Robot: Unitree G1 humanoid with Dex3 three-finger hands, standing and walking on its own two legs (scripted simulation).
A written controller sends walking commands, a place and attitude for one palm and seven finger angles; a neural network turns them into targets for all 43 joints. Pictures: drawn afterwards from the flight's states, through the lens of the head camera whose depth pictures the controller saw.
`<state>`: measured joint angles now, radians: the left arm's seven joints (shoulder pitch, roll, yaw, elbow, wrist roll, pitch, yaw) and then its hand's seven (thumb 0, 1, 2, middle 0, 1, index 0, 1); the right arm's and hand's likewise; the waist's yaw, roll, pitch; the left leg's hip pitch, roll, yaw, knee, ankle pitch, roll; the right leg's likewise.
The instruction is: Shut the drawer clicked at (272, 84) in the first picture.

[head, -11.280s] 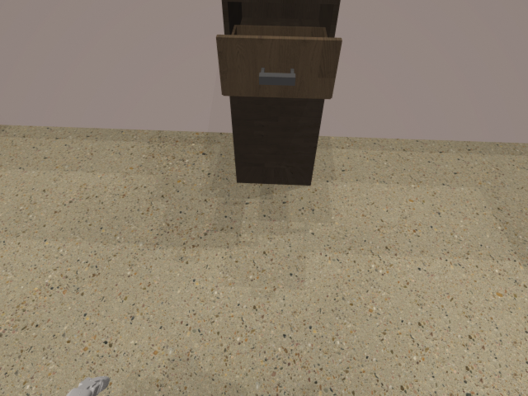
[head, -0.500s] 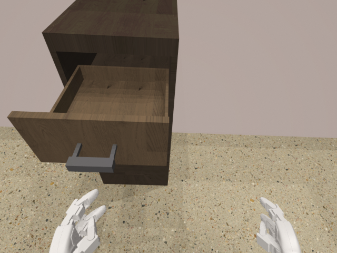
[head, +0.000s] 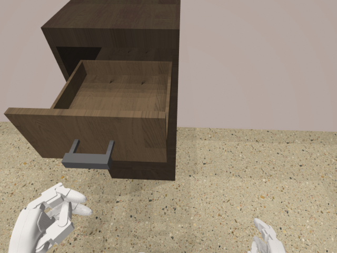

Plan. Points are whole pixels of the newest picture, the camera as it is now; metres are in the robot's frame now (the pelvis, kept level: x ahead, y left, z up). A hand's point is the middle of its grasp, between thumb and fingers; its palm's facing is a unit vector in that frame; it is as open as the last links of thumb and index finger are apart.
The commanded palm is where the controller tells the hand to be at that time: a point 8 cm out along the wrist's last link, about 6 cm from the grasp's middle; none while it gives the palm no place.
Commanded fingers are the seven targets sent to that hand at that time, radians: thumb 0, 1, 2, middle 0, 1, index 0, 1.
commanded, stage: raise the hand and make a fist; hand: left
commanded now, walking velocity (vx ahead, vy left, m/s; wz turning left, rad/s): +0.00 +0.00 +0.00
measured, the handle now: (90, 152) +0.33 +0.21 +0.07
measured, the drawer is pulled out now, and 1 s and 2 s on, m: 0.29 0.29 0.29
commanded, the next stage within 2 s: bring the fist close to the handle in 1.06 s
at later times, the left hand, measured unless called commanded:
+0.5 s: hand (53, 227) +0.14 +0.19 +0.14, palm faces +0.03 -1.00 -0.07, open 3.1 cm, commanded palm +0.10 +0.24 +0.15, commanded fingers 0.00 0.90 0.90 -1.40 -1.60 -1.40 -1.60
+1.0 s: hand (51, 222) +0.15 +0.19 +0.16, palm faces +0.07 -0.99 -0.12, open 3.2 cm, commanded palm +0.09 +0.24 +0.17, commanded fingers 0.00 0.90 0.90 -1.40 -1.60 -1.40 -1.60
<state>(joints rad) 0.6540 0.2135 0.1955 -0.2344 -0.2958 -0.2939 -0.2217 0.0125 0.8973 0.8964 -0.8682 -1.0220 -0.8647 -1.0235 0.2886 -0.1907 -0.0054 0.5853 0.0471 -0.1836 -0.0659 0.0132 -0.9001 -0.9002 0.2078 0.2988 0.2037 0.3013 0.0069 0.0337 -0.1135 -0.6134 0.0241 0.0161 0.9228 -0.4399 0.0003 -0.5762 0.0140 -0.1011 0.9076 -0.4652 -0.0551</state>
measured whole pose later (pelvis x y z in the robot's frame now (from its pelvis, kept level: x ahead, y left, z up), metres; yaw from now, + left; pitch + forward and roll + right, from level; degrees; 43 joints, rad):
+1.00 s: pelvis +0.00 +0.02 +0.03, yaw +1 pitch +0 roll -1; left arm 0.74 0.24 0.13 -0.58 -0.26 -0.08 -0.16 0.01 0.90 0.90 -1.40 -1.60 -1.40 -1.60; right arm 0.27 -0.24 0.04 0.57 0.07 -0.34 -0.04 0.01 -0.90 -0.90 0.20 0.30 0.20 0.30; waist 0.05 0.06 -0.09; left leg -0.38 0.01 0.01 0.75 -0.38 0.02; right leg -0.33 0.01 -0.10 0.71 -0.39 -0.03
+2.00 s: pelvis +0.00 +0.02 +0.01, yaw +1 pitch +7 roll -1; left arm 0.48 0.17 0.08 -0.19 -0.21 -0.29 -0.17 0.01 0.90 0.90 -1.40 -1.60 -1.40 -1.60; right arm 0.24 -0.23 0.02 0.58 0.02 -0.28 -0.03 0.01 -0.90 -0.90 0.21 0.30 0.20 0.30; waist 0.00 0.04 -0.07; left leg -0.56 -0.01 0.02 0.86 -0.41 0.04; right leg -0.52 -0.01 -0.09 0.83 -0.43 -0.02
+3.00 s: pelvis +0.01 +0.01 +0.00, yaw +1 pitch +10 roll -1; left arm 0.30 0.22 0.12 -0.01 -0.24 -0.32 -0.18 0.00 0.84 0.89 -1.40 -1.60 -1.40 -1.60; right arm 0.25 -0.26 0.03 0.56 0.03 -0.17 -0.04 0.01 -0.90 -0.90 0.21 0.30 0.20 0.30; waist -0.02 0.04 -0.10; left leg -0.66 0.01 0.01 0.93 -0.45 0.01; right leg -0.61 0.01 -0.11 0.90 -0.47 -0.05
